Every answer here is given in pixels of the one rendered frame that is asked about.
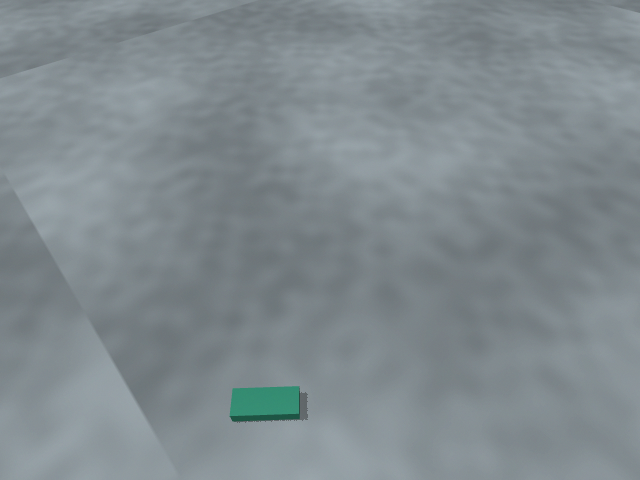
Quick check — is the carton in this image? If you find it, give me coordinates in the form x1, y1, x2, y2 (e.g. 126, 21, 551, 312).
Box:
230, 386, 300, 421

